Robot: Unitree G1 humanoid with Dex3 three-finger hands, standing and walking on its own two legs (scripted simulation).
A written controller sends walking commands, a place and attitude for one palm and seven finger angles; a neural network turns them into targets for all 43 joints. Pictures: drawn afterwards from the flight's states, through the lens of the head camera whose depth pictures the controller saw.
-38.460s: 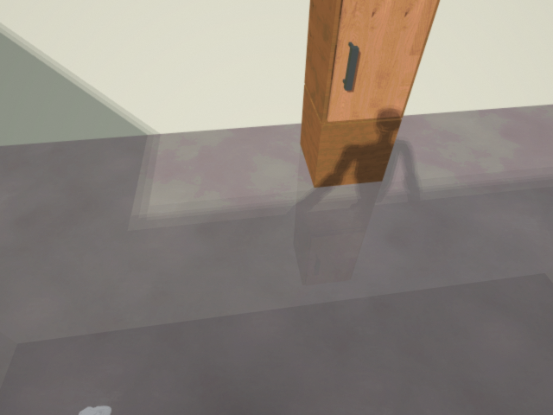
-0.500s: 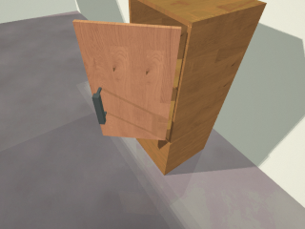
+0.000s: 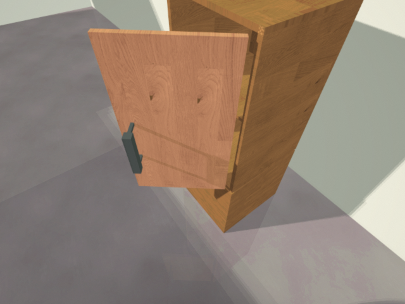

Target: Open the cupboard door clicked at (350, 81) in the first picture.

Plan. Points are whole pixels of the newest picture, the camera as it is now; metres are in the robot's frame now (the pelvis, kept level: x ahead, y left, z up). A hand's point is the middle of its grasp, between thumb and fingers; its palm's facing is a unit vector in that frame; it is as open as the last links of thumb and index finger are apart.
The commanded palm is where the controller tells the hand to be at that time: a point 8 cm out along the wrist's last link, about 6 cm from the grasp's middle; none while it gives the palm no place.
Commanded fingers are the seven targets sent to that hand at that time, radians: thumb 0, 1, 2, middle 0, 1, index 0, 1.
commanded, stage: come to a stop and stand still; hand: left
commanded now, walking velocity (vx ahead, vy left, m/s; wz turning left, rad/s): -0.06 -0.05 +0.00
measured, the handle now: (134, 148) +0.55 +0.24 -0.09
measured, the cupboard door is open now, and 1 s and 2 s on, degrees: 51 51 51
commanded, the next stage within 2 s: look again from close up in 1.18 s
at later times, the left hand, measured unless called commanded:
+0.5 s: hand out of the picture +0.00 +0.15 -0.16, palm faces +0.01 -0.97 -0.23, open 7.4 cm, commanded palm none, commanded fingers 0.00 0.90 0.90 -0.20 -0.30 -0.20 -0.30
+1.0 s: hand out of the picture +0.01 +0.12 -0.17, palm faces +0.02 -0.98 -0.21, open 7.3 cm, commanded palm none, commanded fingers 0.00 0.90 0.90 -0.20 -0.30 -0.20 -0.30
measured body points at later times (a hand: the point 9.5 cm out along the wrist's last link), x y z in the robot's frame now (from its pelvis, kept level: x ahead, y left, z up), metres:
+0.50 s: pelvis -0.01 -0.02 +0.00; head -0.01 -0.05 +0.45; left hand +0.00 +0.20 -0.15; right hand +0.02 -0.25 -0.16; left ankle -0.02 +0.07 -0.74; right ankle +0.01 -0.12 -0.74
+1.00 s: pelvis +0.01 -0.05 +0.00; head +0.02 -0.06 +0.45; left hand +0.01 +0.17 -0.15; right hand -0.01 -0.26 -0.16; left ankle -0.02 +0.07 -0.74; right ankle +0.01 -0.12 -0.74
